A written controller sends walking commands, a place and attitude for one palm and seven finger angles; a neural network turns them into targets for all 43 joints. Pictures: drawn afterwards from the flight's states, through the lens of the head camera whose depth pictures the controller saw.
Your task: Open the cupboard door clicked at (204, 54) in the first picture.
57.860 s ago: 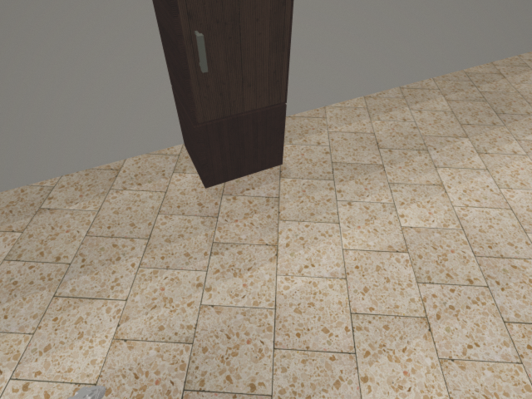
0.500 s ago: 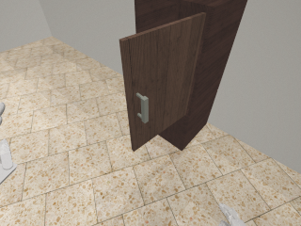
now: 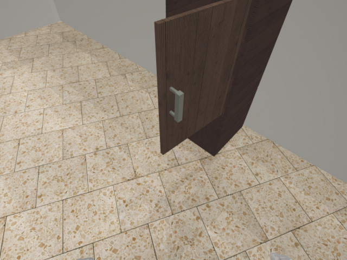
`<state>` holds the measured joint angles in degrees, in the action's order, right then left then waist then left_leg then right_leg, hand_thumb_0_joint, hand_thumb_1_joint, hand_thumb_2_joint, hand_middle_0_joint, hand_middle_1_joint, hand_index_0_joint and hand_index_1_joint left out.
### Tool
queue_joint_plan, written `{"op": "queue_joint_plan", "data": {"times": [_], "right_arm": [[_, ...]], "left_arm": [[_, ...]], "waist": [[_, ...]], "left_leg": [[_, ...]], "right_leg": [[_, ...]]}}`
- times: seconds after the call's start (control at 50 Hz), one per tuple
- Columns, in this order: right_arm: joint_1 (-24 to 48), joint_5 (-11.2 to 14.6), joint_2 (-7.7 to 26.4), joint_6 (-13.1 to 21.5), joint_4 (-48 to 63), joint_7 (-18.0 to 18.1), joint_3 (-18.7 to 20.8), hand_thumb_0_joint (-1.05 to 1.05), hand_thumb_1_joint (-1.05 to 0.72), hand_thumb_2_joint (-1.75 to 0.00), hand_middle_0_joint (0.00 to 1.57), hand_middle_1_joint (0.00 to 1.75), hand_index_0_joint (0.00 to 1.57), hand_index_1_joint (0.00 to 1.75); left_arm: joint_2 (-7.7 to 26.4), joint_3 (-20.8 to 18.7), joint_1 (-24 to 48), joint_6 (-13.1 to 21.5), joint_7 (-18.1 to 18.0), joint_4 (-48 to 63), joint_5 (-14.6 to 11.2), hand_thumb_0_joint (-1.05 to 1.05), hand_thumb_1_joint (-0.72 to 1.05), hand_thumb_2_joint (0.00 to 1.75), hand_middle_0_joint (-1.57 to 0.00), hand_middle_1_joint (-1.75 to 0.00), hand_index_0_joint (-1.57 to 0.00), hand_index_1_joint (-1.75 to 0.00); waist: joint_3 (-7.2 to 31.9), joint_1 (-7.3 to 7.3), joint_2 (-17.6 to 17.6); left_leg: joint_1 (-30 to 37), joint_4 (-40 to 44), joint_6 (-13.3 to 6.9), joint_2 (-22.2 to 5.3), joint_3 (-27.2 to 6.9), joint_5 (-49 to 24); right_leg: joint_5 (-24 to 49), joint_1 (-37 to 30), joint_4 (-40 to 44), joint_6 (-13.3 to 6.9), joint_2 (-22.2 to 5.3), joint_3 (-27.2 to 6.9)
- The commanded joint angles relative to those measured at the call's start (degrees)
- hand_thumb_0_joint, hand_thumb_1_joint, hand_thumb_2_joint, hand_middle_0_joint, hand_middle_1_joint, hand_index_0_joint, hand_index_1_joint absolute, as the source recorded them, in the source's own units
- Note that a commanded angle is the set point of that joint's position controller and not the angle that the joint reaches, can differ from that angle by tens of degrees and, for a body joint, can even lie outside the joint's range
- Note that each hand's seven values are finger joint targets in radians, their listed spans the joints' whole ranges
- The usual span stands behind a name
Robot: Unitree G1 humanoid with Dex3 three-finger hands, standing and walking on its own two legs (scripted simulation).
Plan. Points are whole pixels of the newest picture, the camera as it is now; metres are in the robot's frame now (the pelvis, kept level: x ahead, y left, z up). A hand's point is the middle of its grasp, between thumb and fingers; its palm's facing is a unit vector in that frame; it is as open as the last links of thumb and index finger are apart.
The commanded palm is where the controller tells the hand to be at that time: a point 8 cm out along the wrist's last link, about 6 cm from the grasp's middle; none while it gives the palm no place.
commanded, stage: let the arm hang, fingers relaxed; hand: left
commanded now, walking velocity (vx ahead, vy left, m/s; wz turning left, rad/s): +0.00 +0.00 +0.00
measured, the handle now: (175, 104) +0.63 +0.01 -0.03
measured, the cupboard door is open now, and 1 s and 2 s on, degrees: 83 83 83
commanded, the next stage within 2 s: look to check the result in 0.82 s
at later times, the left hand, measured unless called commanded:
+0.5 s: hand out of the picture -0.04 +0.21 -0.16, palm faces +0.04 -0.96 -0.27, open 7.4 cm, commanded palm none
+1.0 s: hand out of the picture +0.07 +0.19 -0.16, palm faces +0.01 -0.97 -0.24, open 7.4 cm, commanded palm none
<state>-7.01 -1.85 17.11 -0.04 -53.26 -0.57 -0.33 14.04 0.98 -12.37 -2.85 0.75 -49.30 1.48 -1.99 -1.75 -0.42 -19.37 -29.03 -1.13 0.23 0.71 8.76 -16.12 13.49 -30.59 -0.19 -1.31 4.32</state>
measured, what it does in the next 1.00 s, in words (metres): stands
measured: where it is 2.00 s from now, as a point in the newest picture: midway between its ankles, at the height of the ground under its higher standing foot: outside the picture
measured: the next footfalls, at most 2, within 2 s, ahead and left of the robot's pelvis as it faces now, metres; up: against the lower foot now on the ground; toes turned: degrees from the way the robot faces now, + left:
none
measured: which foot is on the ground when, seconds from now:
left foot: down 0.00-1.00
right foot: down 0.00-1.00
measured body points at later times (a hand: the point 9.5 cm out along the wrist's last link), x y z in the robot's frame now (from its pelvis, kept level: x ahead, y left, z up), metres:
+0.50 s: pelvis +0.00 +0.01 +0.01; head +0.01 +0.00 +0.46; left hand -0.04 +0.26 -0.14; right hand -0.01 -0.22 -0.16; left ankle +0.07 +0.11 -0.73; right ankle +0.00 -0.12 -0.73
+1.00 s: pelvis +0.03 -0.01 +0.01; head +0.04 -0.01 +0.46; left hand +0.07 +0.25 -0.14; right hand +0.05 -0.26 -0.15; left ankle +0.07 +0.11 -0.73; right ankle +0.00 -0.12 -0.73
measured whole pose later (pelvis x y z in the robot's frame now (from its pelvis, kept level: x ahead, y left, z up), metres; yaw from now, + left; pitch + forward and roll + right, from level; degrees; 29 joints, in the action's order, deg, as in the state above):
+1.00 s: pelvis +0.03 -0.01 +0.01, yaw +1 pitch -2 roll +0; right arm -10.6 -1.5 13.0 0.0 -65.9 1.1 0.7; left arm 12.3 -1.1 -10.0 0.6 -1.0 -64.8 0.5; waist -3.5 -1.0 -0.6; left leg -13.1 -22.2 -0.6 0.3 0.0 7.5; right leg -14.2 6.4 -22.1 -0.5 -0.8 4.9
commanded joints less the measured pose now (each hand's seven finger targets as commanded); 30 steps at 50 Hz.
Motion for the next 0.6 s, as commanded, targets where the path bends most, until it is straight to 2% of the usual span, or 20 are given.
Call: {"op": "queue_joint_plan", "data": {"times": [0.0, 0.02, 0.08, 0.18, 0.26, 0.3, 0.38, 0.42, 0.48, 0.54, 0.58], "right_arm": [[-0.5, 0.2, 5.6, -0.4, -0.6, 1.0, 1.8, 0.00, -0.90, -0.90, 0.20, 0.30, 0.20, 0.30], [-1.5, 0.4, 5.9, -0.6, -1.5, 1.1, 2.1, 0.00, -0.90, -0.90, 0.20, 0.30, 0.20, 0.30], [-4.6, 0.5, 4.0, -0.6, -4.8, 1.7, 2.3, 0.00, -0.90, -0.90, 0.20, 0.30, 0.20, 0.30], [-8.2, 0.6, 2.7, -0.4, -7.8, 2.5, 2.7, 0.00, -0.90, -0.90, 0.20, 0.30, 0.20, 0.30], [-10.3, 0.6, 1.5, -0.7, -8.9, 2.6, 3.0, 0.00, -0.90, -0.90, 0.20, 0.30, 0.20, 0.30], [-11.1, 0.6, 1.1, -0.6, -9.3, 2.6, 3.1, 0.00, -0.90, -0.90, 0.20, 0.30, 0.20, 0.30], [-11.3, 0.5, 0.3, -0.7, -10.0, 2.3, 3.1, 0.00, -0.90, -0.90, 0.20, 0.30, 0.20, 0.30], [-11.1, 0.6, 0.5, -0.5, -9.9, 2.3, 3.1, 0.00, -0.90, -0.90, 0.20, 0.30, 0.20, 0.30], [-10.3, 0.5, 0.3, -0.2, -10.1, 2.1, 3.0, 0.00, -0.90, -0.90, 0.20, 0.30, 0.20, 0.30], [-8.9, 0.5, 0.3, 0.0, -10.2, 2.0, 2.8, 0.00, -0.90, -0.90, 0.20, 0.30, 0.20, 0.30], [-8.3, 0.5, 0.4, 0.1, -10.1, 1.9, 2.8, 0.00, -0.90, -0.90, 0.20, 0.30, 0.20, 0.30]], "left_arm": [[9.6, -3.0, -0.4, 2.6, -1.0, -2.9, -0.5, 0.00, 0.90, 0.90, -0.20, -0.30, -0.20, -0.30], [10.0, -3.2, -1.1, 2.7, -1.0, -4.5, -0.4, 0.00, 0.90, 0.90, -0.20, -0.30, -0.20, -0.30], [7.6, -3.1, -3.3, 2.8, -1.1, -9.2, -0.6, 0.00, 0.90, 0.90, -0.20, -0.30, -0.20, -0.30], [4.3, -3.1, -8.0, 2.7, -1.5, -14.3, -0.6, 0.00, 0.90, 0.90, -0.20, -0.30, -0.20, -0.30], [3.5, -3.0, -9.9, 2.7, -1.8, -16.0, -0.5, 0.00, 0.90, 0.90, -0.20, -0.30, -0.20, -0.30], [3.6, -3.2, -10.1, 2.8, -1.9, -16.0, -0.6, 0.00, 0.90, 0.90, -0.20, -0.30, -0.20, -0.30], [3.8, -3.2, -9.6, 2.8, -2.1, -15.9, -0.6, 0.00, 0.90, 0.90, -0.20, -0.30, -0.20, -0.30], [4.3, -3.4, -9.2, 2.9, -2.2, -15.4, -0.6, 0.00, 0.90, 0.90, -0.20, -0.30, -0.20, -0.30], [4.5, -3.4, -7.5, 3.1, -2.2, -15.0, -0.6, 0.00, 0.90, 0.90, -0.20, -0.30, -0.20, -0.30], [5.0, -3.5, -6.5, 3.2, -2.2, -14.5, -0.6, 0.00, 0.90, 0.90, -0.20, -0.30, -0.20, -0.30], [5.2, -3.4, -5.4, 3.4, -2.2, -14.3, -0.6, 0.00, 0.90, 0.90, -0.20, -0.30, -0.20, -0.30]], "waist": [[1.3, 1.16, -5.4], [0.9, 1.20, -4.6], [1.2, 0.89, -5.0], [0.3, 1.38, -4.8], [-2.0, 1.57, -1.5], [-1.8, 1.50, 0.3], [-2.5, 1.39, -0.3], [-3.0, 1.60, -0.6], [-3.2, 1.52, 1.0], [-3.4, 1.80, -0.9], [-3.7, 1.65, 0.3]], "left_leg": [[3.1, 9.8, -0.3, -4.2, -7.3, 13.0], [3.9, 9.9, -0.4, -4.3, -7.5, 13.8], [4.8, 10.0, -0.5, -4.3, -7.3, 13.6], [3.7, 13.0, -1.3, -5.8, -9.7, 16.5], [2.3, 12.9, -1.5, -5.4, -9.4, 15.9], [3.0, 11.9, -1.4, -5.1, -8.6, 13.9], [3.9, 11.5, -1.3, -4.8, -8.1, 13.2], [3.3, 12.2, -1.5, -5.0, -8.5, 12.8], [3.3, 12.3, -1.3, -5.2, -8.1, 10.6], [3.3, 12.6, -1.1, -5.1, -8.0, 9.0], [3.9, 12.1, -1.0, -4.9, -7.5, 7.4]], "right_leg": [[-10.7, 1.9, 11.8, -2.7, -4.8, -7.7], [-11.5, 2.5, 12.5, -2.8, -4.6, -7.4], [-11.2, 2.8, 13.2, -3.0, -4.6, -7.2], [-7.8, 1.0, 11.3, -2.7, -3.5, -4.8], [-9.0, 1.4, 11.8, -2.8, -3.6, -4.6], [-9.2, 1.7, 12.1, -2.9, -4.0, -4.7], [-10.5, 3.4, 12.2, -2.9, -4.3, -4.8], [-9.2, 2.8, 11.7, -2.9, -4.1, -4.8], [-7.2, 2.0, 11.6, -2.7, -4.4, -4.8], [-5.5, 1.1, 11.5, -2.6, -4.6, -4.9], [-5.1, 1.3, 12.1, -2.6, -4.9, -5.3]]}}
